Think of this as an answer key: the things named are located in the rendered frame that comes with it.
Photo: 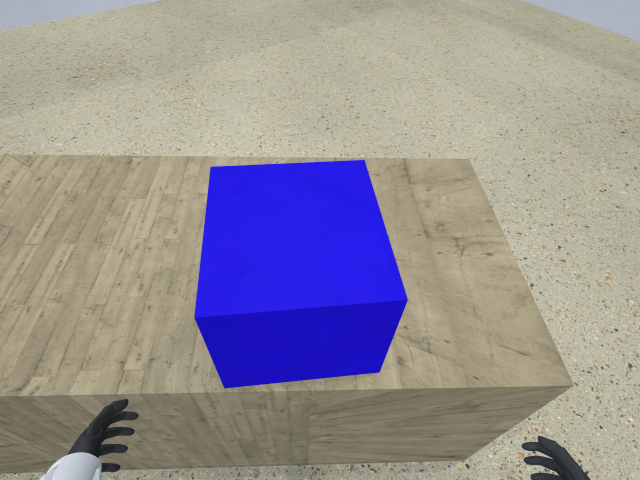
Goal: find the pedestal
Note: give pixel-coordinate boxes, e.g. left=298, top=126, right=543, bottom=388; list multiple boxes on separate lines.
left=0, top=154, right=574, bottom=474

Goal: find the robot left forearm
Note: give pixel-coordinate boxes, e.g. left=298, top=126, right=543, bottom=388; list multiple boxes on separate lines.
left=40, top=452, right=102, bottom=480

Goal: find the right robot hand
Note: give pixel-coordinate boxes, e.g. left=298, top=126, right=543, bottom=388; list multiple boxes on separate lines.
left=522, top=436, right=590, bottom=480

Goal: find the carton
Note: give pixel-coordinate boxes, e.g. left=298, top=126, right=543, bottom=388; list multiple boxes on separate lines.
left=194, top=160, right=408, bottom=388

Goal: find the left robot hand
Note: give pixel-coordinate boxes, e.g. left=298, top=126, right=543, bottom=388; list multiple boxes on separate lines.
left=67, top=399, right=139, bottom=473

